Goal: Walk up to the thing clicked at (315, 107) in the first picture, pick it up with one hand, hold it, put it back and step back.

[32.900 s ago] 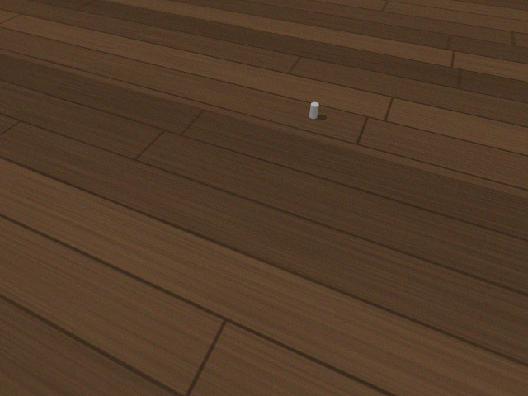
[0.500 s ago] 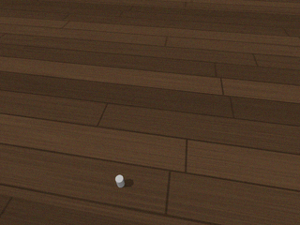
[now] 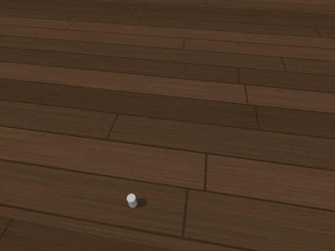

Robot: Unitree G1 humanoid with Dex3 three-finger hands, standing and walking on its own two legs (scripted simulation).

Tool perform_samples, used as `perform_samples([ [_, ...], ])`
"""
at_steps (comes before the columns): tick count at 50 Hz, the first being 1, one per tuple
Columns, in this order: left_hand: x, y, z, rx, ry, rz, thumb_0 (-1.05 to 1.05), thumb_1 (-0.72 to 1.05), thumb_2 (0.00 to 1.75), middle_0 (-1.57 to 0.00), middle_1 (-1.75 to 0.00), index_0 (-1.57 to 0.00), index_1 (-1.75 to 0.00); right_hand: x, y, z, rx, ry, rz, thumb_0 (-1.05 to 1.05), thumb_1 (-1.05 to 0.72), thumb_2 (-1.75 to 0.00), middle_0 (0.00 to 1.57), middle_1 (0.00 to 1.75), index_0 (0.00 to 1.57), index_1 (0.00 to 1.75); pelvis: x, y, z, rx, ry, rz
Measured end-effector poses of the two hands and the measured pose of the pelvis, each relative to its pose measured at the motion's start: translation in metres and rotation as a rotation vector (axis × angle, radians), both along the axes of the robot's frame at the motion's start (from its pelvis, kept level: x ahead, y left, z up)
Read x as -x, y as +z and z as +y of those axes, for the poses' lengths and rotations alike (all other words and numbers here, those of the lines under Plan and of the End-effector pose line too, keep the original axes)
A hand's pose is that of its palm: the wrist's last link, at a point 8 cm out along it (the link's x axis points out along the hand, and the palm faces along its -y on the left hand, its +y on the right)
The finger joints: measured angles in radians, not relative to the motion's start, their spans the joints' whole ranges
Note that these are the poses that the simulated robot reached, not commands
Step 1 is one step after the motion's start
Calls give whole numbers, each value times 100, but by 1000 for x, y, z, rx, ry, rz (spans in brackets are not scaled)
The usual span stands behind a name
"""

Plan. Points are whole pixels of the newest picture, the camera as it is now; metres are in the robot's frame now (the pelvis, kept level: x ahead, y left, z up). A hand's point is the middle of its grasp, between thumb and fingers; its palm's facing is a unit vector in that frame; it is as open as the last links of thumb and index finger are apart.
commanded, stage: stand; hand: left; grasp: from above
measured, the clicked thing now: (132, 200) +0.50 +0.23 -0.73
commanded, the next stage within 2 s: step back in 1.36 s
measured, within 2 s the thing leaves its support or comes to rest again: neither
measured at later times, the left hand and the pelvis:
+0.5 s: hand out of the picture +0.08 +0.25 -0.16, palm faces +0.02 -0.94 -0.34, open 7.4 cm; pelvis +0.01 +0.00 +0.00, yaw +0 degrees
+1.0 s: hand out of the picture +0.09 +0.24 -0.15, palm faces +0.01 -0.94 -0.34, open 7.4 cm; pelvis +0.02 -0.01 +0.00, yaw +0 degrees
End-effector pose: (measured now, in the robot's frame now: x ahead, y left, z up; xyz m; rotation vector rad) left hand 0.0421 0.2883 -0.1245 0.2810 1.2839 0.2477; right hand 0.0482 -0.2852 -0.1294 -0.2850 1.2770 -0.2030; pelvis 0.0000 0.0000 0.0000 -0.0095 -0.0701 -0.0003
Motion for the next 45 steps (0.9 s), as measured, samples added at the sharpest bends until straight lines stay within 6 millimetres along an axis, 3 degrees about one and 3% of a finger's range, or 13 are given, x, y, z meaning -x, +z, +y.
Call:
perform_samples([
  [18,-27,4,0,5,-16,-28,1,91,89,-20,-30,-20,-30,-21,3,-1,3,13,-29,0,-91,-90,20,30,21,30,-8,2,0,-4,-7,11],
  [45,-40,8,-3,-1,-25,-34,1,91,89,-20,-30,-20,-30,-33,5,-11,8,16,-29,0,-91,-90,20,30,21,30,-17,3,-6,-7,-7,22],
])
